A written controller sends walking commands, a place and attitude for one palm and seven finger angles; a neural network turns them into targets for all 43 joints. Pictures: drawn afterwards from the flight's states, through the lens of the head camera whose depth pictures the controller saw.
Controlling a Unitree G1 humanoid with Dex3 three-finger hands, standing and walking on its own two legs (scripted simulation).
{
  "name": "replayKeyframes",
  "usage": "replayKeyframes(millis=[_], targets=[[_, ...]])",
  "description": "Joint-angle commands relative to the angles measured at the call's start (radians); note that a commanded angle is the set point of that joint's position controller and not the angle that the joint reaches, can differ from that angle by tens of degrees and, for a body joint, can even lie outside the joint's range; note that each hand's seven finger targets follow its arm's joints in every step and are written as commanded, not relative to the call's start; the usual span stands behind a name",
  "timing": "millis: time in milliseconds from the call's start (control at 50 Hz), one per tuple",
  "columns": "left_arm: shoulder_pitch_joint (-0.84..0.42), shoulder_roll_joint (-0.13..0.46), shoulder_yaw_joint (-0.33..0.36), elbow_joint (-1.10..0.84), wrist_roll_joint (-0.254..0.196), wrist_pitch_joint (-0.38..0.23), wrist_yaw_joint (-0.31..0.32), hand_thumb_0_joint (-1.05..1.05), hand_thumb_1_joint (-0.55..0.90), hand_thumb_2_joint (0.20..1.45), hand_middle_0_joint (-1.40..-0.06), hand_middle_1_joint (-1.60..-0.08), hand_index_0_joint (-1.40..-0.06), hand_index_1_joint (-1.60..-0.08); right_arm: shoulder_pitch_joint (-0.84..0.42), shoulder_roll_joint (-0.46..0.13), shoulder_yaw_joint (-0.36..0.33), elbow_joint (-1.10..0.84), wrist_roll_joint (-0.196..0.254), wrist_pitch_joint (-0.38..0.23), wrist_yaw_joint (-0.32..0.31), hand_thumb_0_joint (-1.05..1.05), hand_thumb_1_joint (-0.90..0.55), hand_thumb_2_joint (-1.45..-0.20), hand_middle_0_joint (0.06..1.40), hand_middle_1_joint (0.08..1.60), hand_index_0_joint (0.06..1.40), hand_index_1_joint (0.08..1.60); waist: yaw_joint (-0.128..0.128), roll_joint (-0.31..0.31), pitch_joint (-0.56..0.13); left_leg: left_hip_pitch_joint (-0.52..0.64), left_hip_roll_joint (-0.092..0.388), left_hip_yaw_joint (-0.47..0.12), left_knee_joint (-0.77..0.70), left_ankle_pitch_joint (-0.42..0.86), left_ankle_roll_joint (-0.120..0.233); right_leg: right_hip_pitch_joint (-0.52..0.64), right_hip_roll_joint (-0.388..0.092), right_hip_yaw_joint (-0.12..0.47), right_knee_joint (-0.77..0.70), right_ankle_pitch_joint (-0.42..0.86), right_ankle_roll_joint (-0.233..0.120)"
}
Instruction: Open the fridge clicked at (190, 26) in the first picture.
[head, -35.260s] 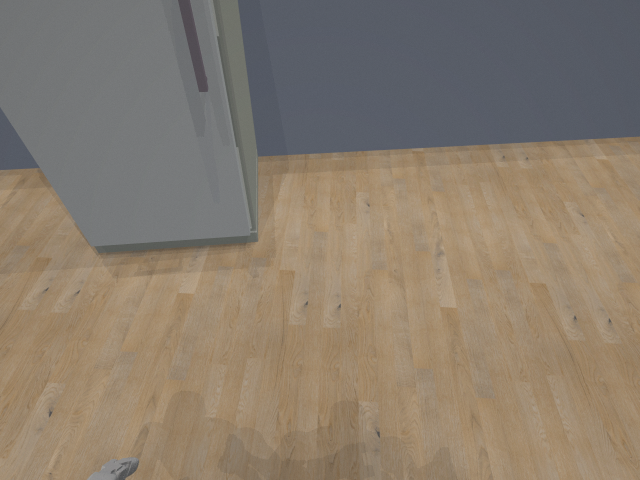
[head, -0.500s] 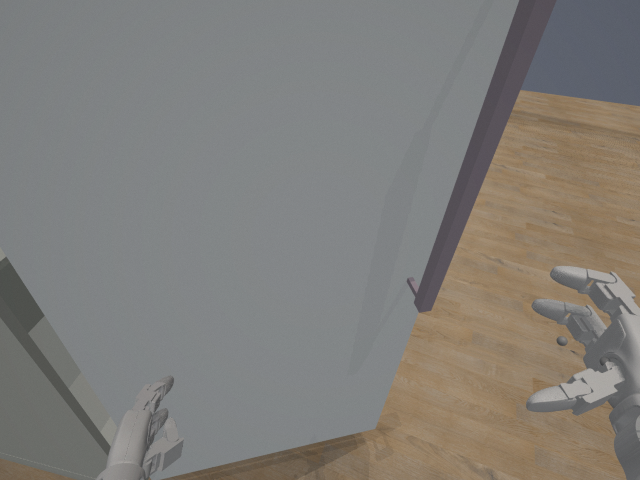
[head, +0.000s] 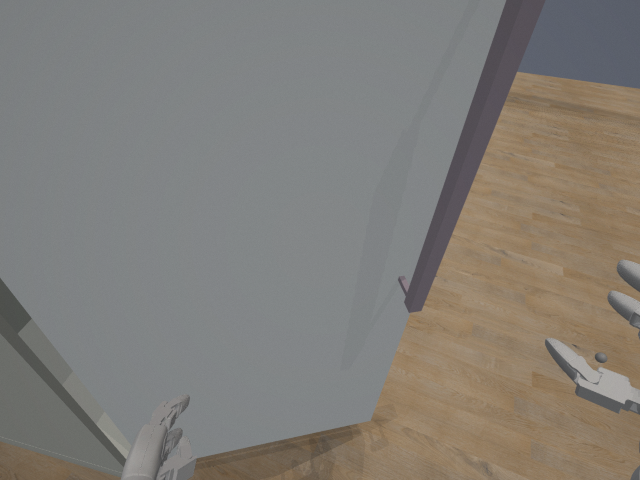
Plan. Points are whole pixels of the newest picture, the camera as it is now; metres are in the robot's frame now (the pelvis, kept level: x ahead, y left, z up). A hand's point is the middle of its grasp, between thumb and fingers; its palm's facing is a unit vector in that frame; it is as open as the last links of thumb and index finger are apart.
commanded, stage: draw the hand back to the body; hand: right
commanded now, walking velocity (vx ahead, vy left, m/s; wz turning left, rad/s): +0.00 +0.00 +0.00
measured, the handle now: (449, 174) +0.42 -0.16 +0.21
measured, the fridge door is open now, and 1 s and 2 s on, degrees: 64 64 64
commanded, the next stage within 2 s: step back with the hand held close in 0.60 s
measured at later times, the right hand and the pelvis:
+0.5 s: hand (618, 376) +0.18 -0.27 +0.16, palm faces +0.52 +0.78 -0.35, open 7.5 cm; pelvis +0.00 +0.01 +0.00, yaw -1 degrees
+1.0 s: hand (591, 384) +0.18 -0.25 +0.14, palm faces +0.37 +0.80 -0.47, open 7.4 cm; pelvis -0.02 +0.00 -0.01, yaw +1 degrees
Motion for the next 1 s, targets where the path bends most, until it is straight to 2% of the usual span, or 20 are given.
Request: replayKeyframes(millis=[0,200,280,320,380,400,420,520,560,620,680,700,720,740,760,780,840,880,920,980], targets=[[-0.147,0.132,0.049,-0.171,-0.004,-0.039,0.0,0.0,0.9,0.9,-0.2,-0.3,-0.2,-0.3,-0.077,-0.173,-0.124,-0.222,-0.004,-0.067,-0.004,0.0,-0.538,-0.725,0.213,0.512,0.213,0.512,-0.01,-0.02,-0.06,0.019,-0.023,-0.007,-0.055,0.133,0.031,-0.032,-0.043,0.048,-0.077,0.284,0.037],[-0.147,0.13,0.057,-0.185,-0.003,-0.026,0.0,0.0,0.9,0.9,-0.2,-0.3,-0.2,-0.3,-0.036,-0.201,-0.167,-0.264,-0.003,-0.073,-0.008,0.0,-0.9,-0.9,0.2,0.3,0.2,0.3,-0.012,-0.023,-0.068,0.03,-0.023,-0.009,-0.068,0.131,0.031,-0.027,-0.036,0.039,-0.076,0.253,0.031],[-0.148,0.129,0.054,-0.179,-0.005,-0.026,0.002,0.0,0.9,0.9,-0.2,-0.3,-0.2,-0.3,-0.058,-0.177,-0.136,-0.257,-0.005,-0.07,-0.01,0.0,-0.9,-0.9,0.2,0.3,0.2,0.3,-0.001,-0.042,-0.04,0.008,-0.022,-0.012,-0.081,0.109,0.029,-0.03,-0.033,0.033,-0.075,0.214,0.027],[-0.151,0.135,0.057,-0.175,-0.004,-0.029,0.007,0.0,0.9,0.9,-0.2,-0.3,-0.2,-0.3,-0.08,-0.19,-0.143,-0.253,-0.009,-0.072,-0.014,0.0,-0.9,-0.9,0.2,0.3,0.2,0.3,-0.001,-0.02,-0.031,0.003,-0.022,-0.01,-0.088,0.087,0.03,-0.032,-0.031,0.034,-0.082,0.178,0.023],[-0.154,0.13,0.054,-0.176,-0.004,-0.034,0.009,0.0,0.9,0.9,-0.2,-0.3,-0.2,-0.3,-0.08,-0.188,-0.139,-0.261,-0.011,-0.078,-0.018,0.0,-0.9,-0.9,0.2,0.3,0.2,0.3,-0.003,-0.039,-0.04,0.007,-0.023,-0.011,-0.089,0.078,0.031,-0.026,-0.026,0.035,-0.084,0.166,0.02],[-0.151,0.13,0.054,-0.175,-0.003,-0.035,0.008,0.0,0.9,0.9,-0.2,-0.3,-0.2,-0.3,-0.073,-0.19,-0.144,-0.256,-0.011,-0.079,-0.019,0.0,-0.9,-0.9,0.2,0.3,0.2,0.3,-0.005,-0.021,-0.046,0.015,-0.024,-0.006,-0.086,0.082,0.031,-0.029,-0.026,0.04,-0.084,0.174,0.022],[-0.153,0.133,0.055,-0.173,-0.003,-0.038,0.009,0.0,0.9,0.9,-0.2,-0.3,-0.2,-0.3,-0.079,-0.203,-0.153,-0.269,-0.014,-0.081,-0.019,0.0,-0.9,-0.9,0.2,0.3,0.2,0.3,-0.008,-0.047,-0.06,0.025,-0.023,-0.01,-0.084,0.098,0.033,-0.022,-0.025,0.037,-0.081,0.192,0.022],[-0.158,0.128,0.056,-0.172,-0.001,-0.037,0.009,0.0,0.9,0.9,-0.2,-0.3,-0.2,-0.3,-0.039,-0.202,-0.162,-0.232,-0.007,-0.082,-0.015,0.0,-0.9,-0.9,0.2,0.3,0.2,0.3,-0.012,0.023,-0.033,0.016,-0.021,-0.012,-0.099,0.091,0.028,-0.032,-0.024,0.028,-0.079,0.174,0.014],[-0.158,0.123,0.054,-0.172,-0.002,-0.035,0.009,0.0,0.9,0.9,-0.2,-0.3,-0.2,-0.3,-0.05,-0.199,-0.16,-0.23,-0.006,-0.083,-0.013,0.0,-0.9,-0.9,0.2,0.3,0.2,0.3,-0.01,-0.012,-0.021,0.007,-0.018,-0.018,-0.104,0.074,0.026,-0.035,-0.022,0.024,-0.079,0.153,0.014],[-0.159,0.125,0.057,-0.17,-0.002,-0.035,0.01,0.0,0.9,0.9,-0.2,-0.3,-0.2,-0.3,-0.046,-0.2,-0.164,-0.222,-0.006,-0.087,-0.011,0.0,-0.9,-0.9,0.2,0.3,0.2,0.3,-0.011,-0.002,-0.021,0.009,-0.018,-0.019,-0.11,0.076,0.027,-0.032,-0.022,0.021,-0.078,0.153,0.011],[-0.16,0.121,0.057,-0.171,-0.003,-0.037,0.01,0.0,0.9,0.9,-0.2,-0.3,-0.2,-0.3,-0.04,-0.189,-0.153,-0.23,-0.004,-0.091,-0.008,0.0,-0.9,-0.9,0.2,0.3,0.2,0.3,-0.009,0.005,-0.033,0.008,-0.015,-0.022,-0.109,0.089,0.022,-0.022,-0.02,0.014,-0.068,0.163,0.007],[-0.168,0.119,0.054,-0.177,-0.003,-0.043,0.008,0.0,0.9,0.9,-0.2,-0.3,-0.2,-0.3,-0.104,-0.156,-0.095,-0.281,-0.01,-0.099,-0.004,0.0,-0.9,-0.9,0.2,0.3,0.2,0.3,0.0,-0.01,-0.047,0.003,-0.013,-0.024,-0.11,0.08,0.02,-0.009,-0.016,0.014,-0.066,0.157,0.004],[-0.158,0.125,0.028,-0.227,-0.028,-0.022,0.0,0.0,0.9,0.9,-0.2,-0.3,-0.2,-0.3,-0.297,-0.341,-0.26,-0.348,-0.019,-0.144,-0.021,0.0,-0.9,-0.9,0.2,0.3,0.2,0.3,0.035,-0.086,0.029,-0.083,0.024,-0.101,-0.135,0.1,0.022,-0.098,-0.031,0.036,-0.041,0.062,0.002],[-0.149,0.127,0.039,-0.205,-0.015,-0.007,0.007,0.0,0.9,0.9,-0.2,-0.3,-0.2,-0.3,-0.103,-0.218,-0.172,-0.235,-0.022,-0.138,-0.008,0.0,-0.9,-0.9,0.2,0.3,0.2,0.3,0.042,0.035,0.046,-0.155,0.06,-0.111,-0.139,0.131,0.025,-0.126,-0.042,0.061,-0.001,0.064,-0.004],[-0.135,0.127,0.045,-0.216,-0.014,0.006,0.0,0.0,0.9,0.9,-0.2,-0.3,-0.2,-0.3,-0.038,-0.193,-0.147,-0.224,-0.033,-0.126,-0.004,0.0,-0.9,-0.9,0.2,0.3,0.2,0.3,0.042,0.083,0.007,-0.171,0.085,-0.141,-0.139,0.16,0.031,-0.106,-0.043,0.057,0.037,0.085,-0.004],[-0.12,0.125,0.05,-0.229,-0.018,0.02,-0.003,0.0,0.9,0.9,-0.2,-0.3,-0.2,-0.3,-0.003,-0.186,-0.141,-0.222,-0.033,-0.117,-0.003,0.0,-0.9,-0.9,0.2,0.3,0.2,0.3,0.045,0.094,-0.032,-0.178,0.108,-0.153,-0.128,0.191,0.037,-0.086,-0.042,0.046,0.07,0.101,-0.004],[-0.1,0.124,0.059,-0.252,-0.02,0.049,0.003,0.0,0.9,0.9,-0.2,-0.3,-0.2,-0.3,0.088,-0.208,-0.17,-0.255,-0.034,-0.118,-0.012,0.0,-0.9,-0.9,0.2,0.3,0.2,0.3,0.045,0.049,-0.16,-0.131,0.136,-0.138,-0.055,0.287,0.043,-0.087,-0.053,0.039,0.097,0.181,0.003],[-0.098,0.128,0.064,-0.274,-0.022,0.068,0.006,0.0,0.9,0.9,-0.2,-0.3,-0.2,-0.3,0.118,-0.223,-0.186,-0.299,-0.032,-0.117,-0.019,0.0,-0.9,-0.9,0.2,0.3,0.2,0.3,0.043,0.026,-0.206,-0.128,0.126,-0.123,-0.016,0.29,0.039,-0.091,-0.062,0.046,0.095,0.232,0.006],[-0.111,0.13,0.067,-0.285,-0.021,0.08,0.014,0.0,0.9,0.9,-0.2,-0.3,-0.2,-0.3,0.142,-0.259,-0.227,-0.323,-0.03,-0.116,-0.028,0.0,-0.9,-0.9,0.2,0.3,0.2,0.3,0.038,0.019,-0.217,-0.136,0.102,-0.096,0.018,0.287,0.03,-0.099,-0.075,0.063,0.085,0.298,0.004],[-0.12,0.133,0.068,-0.308,-0.022,0.099,0.024,0.0,0.9,0.9,-0.2,-0.3,-0.2,-0.3,0.156,-0.258,-0.232,-0.341,-0.026,-0.115,-0.036,0.0,-0.9,-0.9,0.2,0.3,0.2,0.3,0.033,-0.006,-0.198,-0.149,0.058,-0.077,0.064,0.241,0.014,-0.145,-0.097,0.086,0.056,0.326,-0.004]])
